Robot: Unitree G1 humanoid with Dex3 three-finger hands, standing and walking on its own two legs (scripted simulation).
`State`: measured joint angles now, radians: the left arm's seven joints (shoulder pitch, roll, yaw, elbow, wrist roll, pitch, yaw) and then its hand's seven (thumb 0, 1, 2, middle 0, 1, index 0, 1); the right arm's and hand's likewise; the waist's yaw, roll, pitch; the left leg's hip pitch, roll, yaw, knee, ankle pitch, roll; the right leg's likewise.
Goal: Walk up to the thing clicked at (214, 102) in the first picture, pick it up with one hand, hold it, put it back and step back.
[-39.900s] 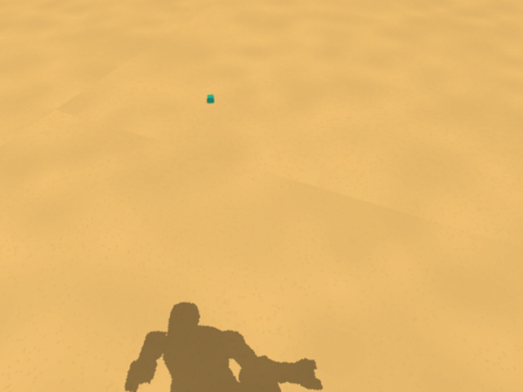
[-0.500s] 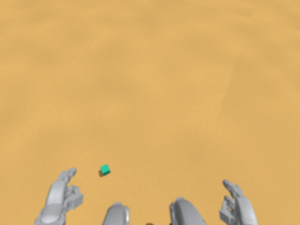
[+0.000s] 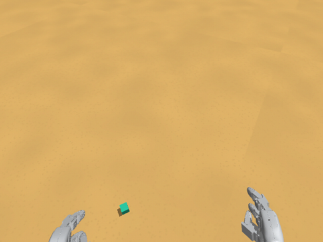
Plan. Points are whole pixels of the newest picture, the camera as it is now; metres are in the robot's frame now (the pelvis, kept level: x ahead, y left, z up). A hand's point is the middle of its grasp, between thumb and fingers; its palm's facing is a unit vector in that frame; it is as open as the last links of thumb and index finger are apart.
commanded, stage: home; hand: left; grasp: from above
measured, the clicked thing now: (124, 208) +0.45 +0.21 -0.69
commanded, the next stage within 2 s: stand in 1.80 s
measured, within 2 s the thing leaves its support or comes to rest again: neither
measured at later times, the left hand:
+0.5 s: hand out of the picture +0.17 +0.18 -0.04, palm faces +0.04 -0.98 -0.20, open 7.4 cm
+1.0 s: hand out of the picture +0.16 +0.18 -0.05, palm faces +0.04 -0.98 -0.20, open 7.4 cm
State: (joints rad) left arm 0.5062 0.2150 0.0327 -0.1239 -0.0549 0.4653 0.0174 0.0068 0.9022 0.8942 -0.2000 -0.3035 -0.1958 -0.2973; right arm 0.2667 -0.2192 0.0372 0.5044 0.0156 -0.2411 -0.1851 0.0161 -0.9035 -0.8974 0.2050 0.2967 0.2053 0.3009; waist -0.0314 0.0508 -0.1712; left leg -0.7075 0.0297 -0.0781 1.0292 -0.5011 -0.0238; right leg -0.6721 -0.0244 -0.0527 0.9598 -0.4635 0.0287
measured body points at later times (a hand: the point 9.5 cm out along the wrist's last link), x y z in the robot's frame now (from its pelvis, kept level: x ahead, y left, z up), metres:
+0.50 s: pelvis +0.00 +0.00 +0.00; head +0.01 +0.01 +0.45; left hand +0.16 +0.23 -0.03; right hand +0.16 -0.24 -0.06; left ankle +0.01 +0.13 -0.68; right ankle +0.01 -0.14 -0.68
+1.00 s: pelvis -0.01 +0.00 +0.00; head +0.01 +0.01 +0.45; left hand +0.15 +0.23 -0.03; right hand +0.16 -0.24 -0.06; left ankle +0.01 +0.13 -0.68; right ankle +0.01 -0.14 -0.68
